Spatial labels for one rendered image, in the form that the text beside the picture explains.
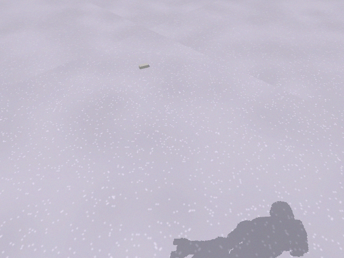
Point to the small box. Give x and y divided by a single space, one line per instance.
142 66

